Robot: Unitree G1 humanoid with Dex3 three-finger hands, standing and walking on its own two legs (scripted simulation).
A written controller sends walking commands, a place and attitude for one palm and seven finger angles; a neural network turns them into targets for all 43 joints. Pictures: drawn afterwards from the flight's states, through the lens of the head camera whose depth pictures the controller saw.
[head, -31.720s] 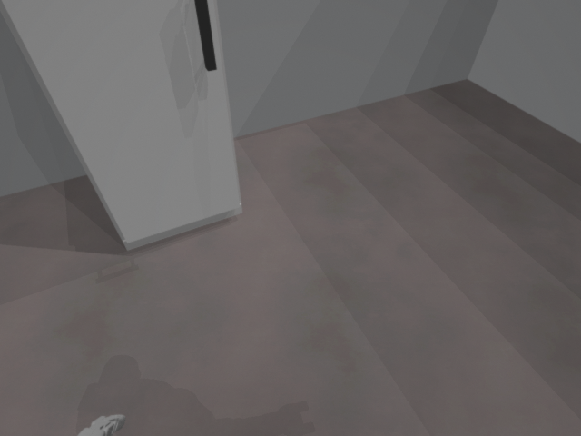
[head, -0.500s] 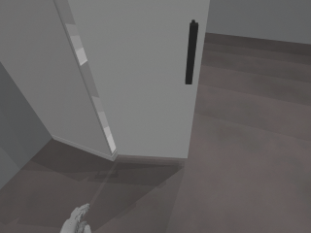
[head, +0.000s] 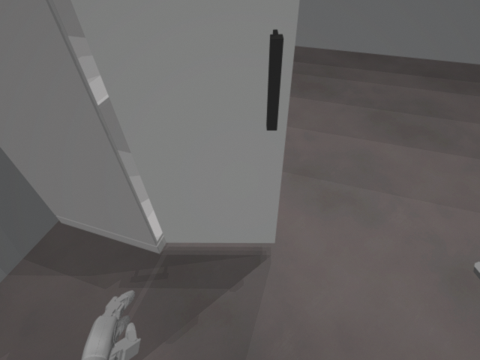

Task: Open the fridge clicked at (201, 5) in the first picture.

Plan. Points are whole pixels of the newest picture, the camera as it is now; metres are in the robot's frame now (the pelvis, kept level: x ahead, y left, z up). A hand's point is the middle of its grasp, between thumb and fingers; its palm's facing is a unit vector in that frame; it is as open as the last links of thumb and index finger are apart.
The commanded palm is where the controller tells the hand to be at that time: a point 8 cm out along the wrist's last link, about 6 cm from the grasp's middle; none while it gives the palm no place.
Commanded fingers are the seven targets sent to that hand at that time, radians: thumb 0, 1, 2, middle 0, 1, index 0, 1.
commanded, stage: stop stepping back and stand still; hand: right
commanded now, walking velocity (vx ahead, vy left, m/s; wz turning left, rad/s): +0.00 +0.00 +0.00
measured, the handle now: (273, 83) +0.72 -0.05 +0.12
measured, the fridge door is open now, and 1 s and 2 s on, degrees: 72 72 72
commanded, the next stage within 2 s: let the arm hang, fingers relaxed in 0.48 s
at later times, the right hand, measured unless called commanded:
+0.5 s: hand out of the picture +0.22 -0.28 +0.17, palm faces +0.42 +0.80 -0.43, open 7.4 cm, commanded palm +0.16 -0.32 +0.19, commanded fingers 0.00 -0.90 -0.90 0.20 0.30 0.20 0.30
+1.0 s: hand out of the picture +0.01 -0.19 -0.17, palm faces +0.03 +0.98 -0.17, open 7.0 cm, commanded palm none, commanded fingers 0.00 -0.90 -0.90 0.20 0.30 0.20 0.30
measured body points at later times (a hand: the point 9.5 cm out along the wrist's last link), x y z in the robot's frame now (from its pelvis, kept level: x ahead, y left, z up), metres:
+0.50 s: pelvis +0.01 -0.02 +0.01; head +0.02 -0.03 +0.46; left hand +0.18 +0.21 -0.07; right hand +0.19 -0.32 +0.19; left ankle +0.03 +0.11 -0.73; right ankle +0.02 -0.11 -0.73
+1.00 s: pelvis -0.02 -0.01 +0.00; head +0.01 -0.03 +0.45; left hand +0.00 +0.24 -0.14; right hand +0.01 -0.24 -0.16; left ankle +0.03 +0.11 -0.73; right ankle +0.02 -0.11 -0.73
